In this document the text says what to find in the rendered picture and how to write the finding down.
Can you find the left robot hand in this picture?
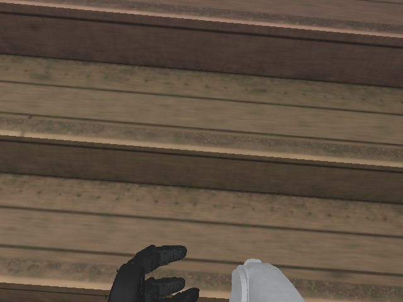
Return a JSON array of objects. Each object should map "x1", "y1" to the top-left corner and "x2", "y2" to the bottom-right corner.
[{"x1": 105, "y1": 245, "x2": 200, "y2": 302}]

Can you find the right robot thigh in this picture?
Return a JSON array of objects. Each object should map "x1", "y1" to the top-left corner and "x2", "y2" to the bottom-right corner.
[{"x1": 232, "y1": 262, "x2": 305, "y2": 302}]

